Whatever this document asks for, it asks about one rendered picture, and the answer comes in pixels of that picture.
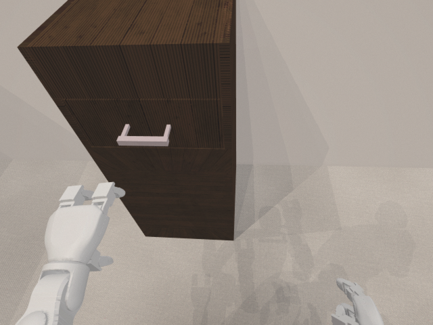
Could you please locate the right robot hand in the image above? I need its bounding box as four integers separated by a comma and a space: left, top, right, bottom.
332, 278, 384, 325

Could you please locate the cabinet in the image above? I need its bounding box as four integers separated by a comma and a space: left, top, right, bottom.
17, 0, 236, 240

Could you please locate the left robot hand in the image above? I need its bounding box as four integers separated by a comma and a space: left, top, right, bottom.
45, 182, 125, 272

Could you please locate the drawer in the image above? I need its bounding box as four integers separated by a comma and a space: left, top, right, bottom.
63, 98, 224, 148

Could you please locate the left robot forearm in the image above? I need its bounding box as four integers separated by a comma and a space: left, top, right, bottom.
15, 261, 90, 325

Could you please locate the handle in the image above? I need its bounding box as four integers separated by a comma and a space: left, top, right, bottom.
116, 124, 171, 146

